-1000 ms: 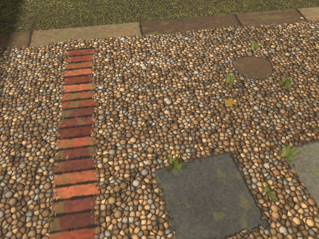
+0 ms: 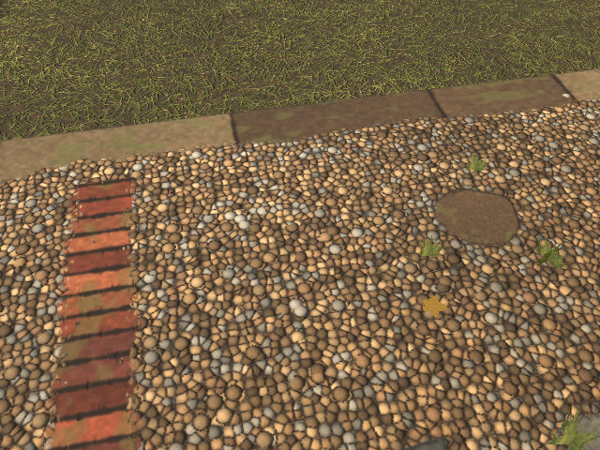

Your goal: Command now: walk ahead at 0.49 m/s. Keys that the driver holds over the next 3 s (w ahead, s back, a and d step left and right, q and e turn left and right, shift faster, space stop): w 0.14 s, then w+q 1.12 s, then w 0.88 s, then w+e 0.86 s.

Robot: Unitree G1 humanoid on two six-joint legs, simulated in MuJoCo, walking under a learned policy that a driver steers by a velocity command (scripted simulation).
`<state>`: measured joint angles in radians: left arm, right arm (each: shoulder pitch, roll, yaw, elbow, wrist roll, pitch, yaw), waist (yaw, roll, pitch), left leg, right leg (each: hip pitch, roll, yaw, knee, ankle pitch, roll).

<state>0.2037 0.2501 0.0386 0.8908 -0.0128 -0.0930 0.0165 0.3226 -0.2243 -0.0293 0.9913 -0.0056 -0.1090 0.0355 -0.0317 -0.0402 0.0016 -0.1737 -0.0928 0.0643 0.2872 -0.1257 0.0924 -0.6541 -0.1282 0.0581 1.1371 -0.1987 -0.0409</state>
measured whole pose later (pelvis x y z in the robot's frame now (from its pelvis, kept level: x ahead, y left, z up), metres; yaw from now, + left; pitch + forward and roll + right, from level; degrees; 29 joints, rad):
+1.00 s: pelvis +0.51 +0.05 -0.01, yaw +26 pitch +1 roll +0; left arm 0.17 0.28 0.06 0.83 -0.01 -0.13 0.01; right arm 0.23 -0.26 -0.09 0.77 0.01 -0.05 0.03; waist -0.01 -0.02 0.05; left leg -0.34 -0.10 0.01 0.49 -0.17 0.11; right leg -0.47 -0.09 0.03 1.22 -0.36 -0.01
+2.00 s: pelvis +0.93 +0.36 -0.01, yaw +42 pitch +2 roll +0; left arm 0.30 0.30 0.04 0.85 -0.02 -0.08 -0.01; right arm 0.19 -0.26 -0.05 0.72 0.00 -0.08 0.03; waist 0.01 -0.03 0.01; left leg -0.33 -0.03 0.03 0.46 -0.17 0.06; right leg -0.45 -0.06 0.01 1.13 -0.37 -0.02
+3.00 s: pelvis +1.40 +0.67 -0.01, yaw +16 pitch +2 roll +1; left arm 0.35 0.30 0.06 0.72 -0.03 -0.02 0.01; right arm 0.14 -0.27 -0.05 0.70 -0.01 -0.11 0.01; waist 0.03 -0.04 0.00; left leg -0.36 -0.03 0.01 0.50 -0.18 0.02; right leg -0.38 0.05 0.11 1.15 -0.43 -0.03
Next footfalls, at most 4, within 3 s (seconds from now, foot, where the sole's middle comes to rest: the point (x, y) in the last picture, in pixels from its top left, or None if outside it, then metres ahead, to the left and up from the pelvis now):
0.30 right None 0.34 -0.17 -0.78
0.86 left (240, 432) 0.56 0.14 -0.78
1.36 right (252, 303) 0.91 0.12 -0.78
1.86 left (116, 297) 0.94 0.48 -0.78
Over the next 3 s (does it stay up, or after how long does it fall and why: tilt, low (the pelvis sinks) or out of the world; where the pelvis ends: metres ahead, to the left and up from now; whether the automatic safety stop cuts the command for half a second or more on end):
stays up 1.40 0.67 -0.01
